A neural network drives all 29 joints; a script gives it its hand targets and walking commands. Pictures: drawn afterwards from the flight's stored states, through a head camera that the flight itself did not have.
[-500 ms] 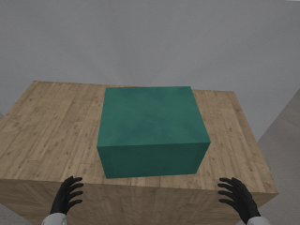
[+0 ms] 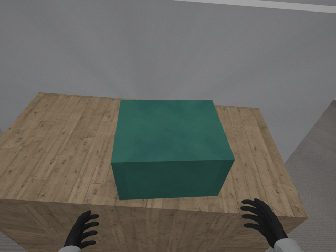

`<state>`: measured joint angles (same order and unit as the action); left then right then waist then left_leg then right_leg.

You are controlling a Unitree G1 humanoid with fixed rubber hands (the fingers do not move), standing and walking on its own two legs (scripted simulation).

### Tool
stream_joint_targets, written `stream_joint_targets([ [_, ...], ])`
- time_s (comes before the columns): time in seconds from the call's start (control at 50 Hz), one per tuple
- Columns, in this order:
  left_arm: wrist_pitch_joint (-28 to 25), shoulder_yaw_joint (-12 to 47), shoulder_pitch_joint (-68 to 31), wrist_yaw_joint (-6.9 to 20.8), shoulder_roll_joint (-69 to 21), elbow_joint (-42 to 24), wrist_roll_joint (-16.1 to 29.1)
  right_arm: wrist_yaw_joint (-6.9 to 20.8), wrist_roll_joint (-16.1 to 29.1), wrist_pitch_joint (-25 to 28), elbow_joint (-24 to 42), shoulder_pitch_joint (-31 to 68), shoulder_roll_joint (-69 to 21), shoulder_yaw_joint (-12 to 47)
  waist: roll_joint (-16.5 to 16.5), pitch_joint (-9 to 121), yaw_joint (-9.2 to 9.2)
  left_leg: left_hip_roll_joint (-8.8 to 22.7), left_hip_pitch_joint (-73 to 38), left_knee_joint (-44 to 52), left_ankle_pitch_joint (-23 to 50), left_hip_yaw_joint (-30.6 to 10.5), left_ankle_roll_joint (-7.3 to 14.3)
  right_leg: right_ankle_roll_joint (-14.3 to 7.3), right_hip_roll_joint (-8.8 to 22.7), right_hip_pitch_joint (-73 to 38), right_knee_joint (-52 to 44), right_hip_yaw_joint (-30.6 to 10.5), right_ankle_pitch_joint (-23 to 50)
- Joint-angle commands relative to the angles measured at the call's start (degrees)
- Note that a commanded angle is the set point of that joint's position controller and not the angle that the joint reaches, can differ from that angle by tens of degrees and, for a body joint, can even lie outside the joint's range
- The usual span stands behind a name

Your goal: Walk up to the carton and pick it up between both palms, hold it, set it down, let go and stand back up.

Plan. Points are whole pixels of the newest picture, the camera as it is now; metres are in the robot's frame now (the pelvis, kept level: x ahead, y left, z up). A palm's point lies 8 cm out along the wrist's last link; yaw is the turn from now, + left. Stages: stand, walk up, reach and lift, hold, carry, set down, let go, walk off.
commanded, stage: let go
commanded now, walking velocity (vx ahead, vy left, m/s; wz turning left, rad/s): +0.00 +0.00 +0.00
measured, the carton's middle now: (168, 147) +0.42 +0.03 +0.01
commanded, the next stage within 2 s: stand in 0.44 s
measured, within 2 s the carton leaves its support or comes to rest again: neither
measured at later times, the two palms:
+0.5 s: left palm out of the picture +0.15 +0.24 -0.08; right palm (273, 233) +0.20 -0.22 -0.01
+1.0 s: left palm out of the picture +0.10 +0.26 -0.13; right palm (269, 238) +0.19 -0.21 -0.02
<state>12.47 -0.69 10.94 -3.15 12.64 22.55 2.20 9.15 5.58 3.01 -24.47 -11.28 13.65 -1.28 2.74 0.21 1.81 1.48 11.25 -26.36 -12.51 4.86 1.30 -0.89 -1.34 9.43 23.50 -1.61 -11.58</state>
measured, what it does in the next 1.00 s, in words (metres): stands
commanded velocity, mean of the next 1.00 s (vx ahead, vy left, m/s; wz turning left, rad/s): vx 0.00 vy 0.00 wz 0.00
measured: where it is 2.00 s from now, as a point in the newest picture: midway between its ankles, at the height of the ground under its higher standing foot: outside the picture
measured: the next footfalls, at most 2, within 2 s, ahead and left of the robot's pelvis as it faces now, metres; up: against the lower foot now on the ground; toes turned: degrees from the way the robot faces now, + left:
none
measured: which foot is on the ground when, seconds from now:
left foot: down 0.00-1.00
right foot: down 0.00-1.00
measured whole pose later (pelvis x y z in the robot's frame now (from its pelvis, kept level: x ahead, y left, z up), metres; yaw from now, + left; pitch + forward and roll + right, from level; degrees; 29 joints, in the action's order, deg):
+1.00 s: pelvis +0.01 +0.01 -0.02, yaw +0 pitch -1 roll +0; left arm 2.3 -1.7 16.4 2.4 14.5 39.9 -2.5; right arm 1.0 -1.1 9.9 -15.4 -18.9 13.6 -0.4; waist 2.5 -0.8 1.8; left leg -0.8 16.5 -35.1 -18.0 4.9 3.1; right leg -1.0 -1.7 15.0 35.8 -4.0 -19.8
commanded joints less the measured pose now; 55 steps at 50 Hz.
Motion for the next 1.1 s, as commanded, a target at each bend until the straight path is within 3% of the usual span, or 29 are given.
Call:
stream_joint_targets([
  [0.0,-0.6,1.0,-8.5,0.2,1.5,-6.2,-1.5,-3.2,-4.2,-4.4,-4.7,8.5,8.8,-5.3,-9.0,-7.9,-1.56,1.1,-2.1,11.2,-8.6,-2.9,-2.4,-2.3,1.7,1.8,-6.1,0.1,-9.8],
  [0.06,-0.4,0.5,-9.7,0.4,2.1,-5.1,-2.3,-3.4,-4.7,-4.8,-5.0,9.0,7.2,-4.7,-10.2,-8.7,-1.16,1.3,-0.6,12.1,-11.4,-2.7,-1.9,-2.0,1.8,0.7,-6.0,0.1,-10.7],
  [0.1,0.1,0.3,-8.8,1.1,1.9,-3.3,-2.4,-3.9,-5.4,-5.1,-5.5,9.1,7.5,-4.8,-8.7,-10.9,-1.42,1.0,0.7,12.2,-11.0,-2.0,-1.6,-1.9,1.6,0.4,-6.3,0.1,-10.6],
  [0.2,-1.0,0.7,-10.5,1.0,1.4,-4.9,-2.9,-4.1,-5.7,-5.1,-6.8,10.0,6.9,-5.2,-12.0,-9.3,-1.97,2.5,4.5,13.9,-14.3,-2.5,-1.2,-1.6,0.5,-5.0,-4.0,1.1,-8.1],
  [0.4,-1.7,0.6,-10.4,2.4,1.6,0.2,-2.8,-5.4,-7.7,-5.3,-9.2,9.2,4.2,-4.9,-10.5,-11.7,-3.12,1.7,6.1,14.7,-15.8,-1.3,-0.8,-0.9,1.0,-5.7,-4.3,0.9,-8.5],
  [0.42,-2.1,0.6,-10.6,2.2,1.1,-0.7,-3.4,-5.3,-7.8,-4.9,-9.5,9.1,4.9,-5.6,-12.4,-11.3,-2.73,2.7,7.5,15.8,-16.9,-1.9,-0.9,-0.8,0.2,-7.6,-2.9,1.5,-6.8],
  [0.44,-7.3,-6.0,0.9,2.6,17.9,4.2,-5.0,-7.7,-10.6,-2.8,-3.9,5.5,18.1,-6.2,-11.5,-9.4,1.05,3.1,8.1,8.9,-18.8,-7.5,-0.3,-0.6,3.9,5.2,-1.1,-2.8,-9.5],
  [0.46,-9.0,-6.4,2.5,3.2,19.1,5.7,-5.6,-8.3,-10.5,-2.2,-3.0,5.2,18.4,-6.3,-10.3,-12.5,0.47,3.8,12.0,10.1,-27.8,-7.8,-0.1,-1.0,3.7,8.2,-2.2,-3.8,-19.0],
  [0.48,-9.7,-6.6,1.6,3.9,17.9,5.4,-6.0,-8.8,-10.5,-2.1,-2.4,3.7,18.9,-6.4,-11.5,-14.2,-0.04,3.9,15.4,11.0,-33.4,-8.2,-0.3,-0.8,2.4,9.8,-0.7,-3.5,-22.8],
  [0.5,-10.0,-6.3,2.2,4.2,17.1,5.9,-6.2,-8.8,-10.6,-1.7,-2.3,3.0,18.7,-6.2,-9.1,-14.8,-0.15,5.2,17.0,11.6,-36.3,-9.9,0.1,-1.2,2.0,10.7,1.0,-2.6,-24.6],
  [0.52,-10.3,-5.9,3.0,4.5,15.7,6.4,-6.1,-8.9,-10.4,-1.4,-2.0,2.6,19.6,-6.5,-12.4,-15.4,0.01,5.6,19.2,12.8,-40.2,-9.8,0.4,-1.6,1.1,9.9,3.4,-1.1,-22.8],
  [0.54,-10.7,-6.4,4.4,4.6,16.0,7.8,-5.9,-9.2,-10.5,-1.1,-1.7,3.3,19.6,-6.5,-15.3,-11.4,0.22,6.8,18.0,14.5,-40.9,-10.9,1.6,-1.1,-1.1,7.3,9.4,0.9,-17.9],
  [0.58,-11.0,-6.3,5.1,5.3,15.3,8.8,-5.2,-9.6,-10.3,-0.4,0.7,3.6,19.6,-6.9,-15.6,-6.0,0.43,7.9,15.2,12.8,-38.5,-11.8,3.4,-1.0,-1.1,5.2,14.7,1.4,-14.3],
  [0.62,-12.0,-6.0,6.2,5.5,14.9,9.7,-5.1,-9.9,-9.7,-0.3,1.4,3.4,18.4,-6.4,-11.8,-3.7,0.70,7.3,12.9,9.4,-34.7,-9.9,3.0,-1.2,0.2,5.3,11.3,1.1,-13.7],
  [0.64,-12.4,-6.3,5.8,5.3,15.6,9.5,-5.2,-9.8,-9.6,-0.6,1.8,2.4,17.4,-6.6,-9.5,-3.3,0.24,5.8,11.1,5.4,-32.3,-7.3,2.0,-1.8,0.1,6.4,6.5,-1.4,-15.4],
  [0.66,-12.9,-6.0,5.5,4.9,16.4,9.8,-5.3,-9.9,-9.7,-0.8,2.7,1.1,16.9,-6.6,-7.3,-5.7,-0.45,4.7,12.9,-0.4,-26.5,-7.6,1.6,-3.0,3.3,7.0,2.2,-7.5,-17.8],
  [0.68,-13.6,-6.1,4.4,4.5,17.8,9.9,-5.5,-9.6,-9.3,-0.5,3.0,0.8,15.7,-6.1,-4.8,-6.2,-1.16,1.6,11.7,-8.6,-19.3,-5.8,0.3,-4.8,7.5,11.6,-3.6,-18.1,-26.1],
  [0.7,-13.8,-7.3,3.7,4.3,21.7,10.8,-6.0,-9.4,-9.4,-0.7,2.5,-1.8,16.4,-6.4,-2.2,-9.2,-1.97,-1.1,12.1,-12.4,-17.8,-6.2,0.2,-7.2,11.2,17.8,-8.6,-24.1,-40.3],
  [0.72,-13.4,-7.3,-0.2,3.9,22.7,9.7,-6.3,-9.3,-9.2,-0.6,2.3,-3.5,16.6,-6.1,-1.0,-13.1,-3.50,-1.9,11.1,-16.7,-16.2,-7.9,1.4,-9.2,12.9,23.2,-10.9,-28.0,-42.0],
  [0.74,-13.3,-6.7,-1.1,3.9,21.7,10.0,-5.5,-9.3,-8.8,-0.5,2.3,-4.8,16.4,-5.9,-3.3,-13.9,-4.50,-0.9,8.8,-13.1,-14.0,-8.6,1.8,-8.6,12.1,25.4,-9.8,-25.7,-39.9],
  [0.76,-13.4,-6.4,-2.2,4.1,20.4,9.7,-5.3,-9.5,-8.7,-0.4,2.1,-6.7,15.4,-5.9,-3.0,-13.5,-5.65,-1.0,5.2,-10.8,-14.3,-8.1,2.6,-7.2,10.4,27.4,-8.5,-22.3,-38.6],
  [0.8,-13.6,-5.7,-1.1,4.6,17.8,10.3,-4.6,-9.9,-9.0,0.2,2.5,-5.1,16.7,-6.2,-6.0,-11.6,-4.92,0.9,3.7,-2.0,-19.3,-10.3,2.2,-4.2,5.6,25.7,-2.3,-14.9,-32.2],
  [0.82,-13.5,-6.3,0.4,4.7,17.1,10.1,-4.3,-10.0,-9.1,0.7,3.2,-3.9,17.8,-6.0,-7.0,-11.7,-2.55,3.5,6.9,1.6,-23.4,-13.9,2.7,-3.2,2.6,22.8,2.3,-11.2,-24.9],
  [0.84,-13.5,-6.2,2.5,5.0,15.6,11.2,-4.1,-10.0,-9.0,0.9,3.4,-3.1,18.3,-6.0,-11.1,-8.9,-1.68,5.0,7.0,4.8,-26.8,-14.0,2.8,-2.3,1.5,18.4,5.9,-8.6,-18.3],
  [0.88,-13.4,-6.1,5.3,5.4,15.5,12.8,-3.7,-10.4,-9.1,1.2,3.7,-1.5,17.8,-5.7,-11.3,-7.0,0.07,7.6,9.6,7.6,-27.6,-16.5,3.9,-1.4,1.0,12.1,9.8,-4.3,-9.7],
  [0.92,-13.0,-6.7,5.8,5.4,15.5,13.8,-4.1,-10.5,-9.1,1.4,3.9,-1.1,18.5,-6.2,-15.6,-7.6,0.06,8.2,10.0,8.9,-27.1,-15.8,4.4,-0.9,1.0,10.6,11.1,-2.7,-9.1],
  [1.0,-13.4,-6.6,2.9,5.4,16.4,13.9,-4.3,-10.9,-8.4,1.8,4.0,-0.6,16.7,-5.5,-15.0,-8.3,-0.42,5.9,9.1,5.7,-17.0,-11.6,2.0,-1.4,3.2,8.9,6.2,-4.8,-7.4],
  [1.04,-13.4,-6.2,1.9,5.2,16.9,13.8,-4.1,-11.0,-8.3,1.8,3.7,-0.8,16.5,-5.1,-11.6,-5.4,-1.05,5.1,5.8,2.9,-11.7,-10.5,1.3,-1.7,3.4,9.4,4.6,-6.5,-7.1],
  [1.08,-13.5,-6.2,1.0,5.1,16.7,14.3,-3.9,-11.0,-8.2,2.1,3.4,-0.5,16.8,-5.5,-14.1,-4.6,-1.05,5.1,4.8,2.8,-9.7,-10.3,1.0,-2.2,3.7,10.0,5.6,-6.1,-6.0],
])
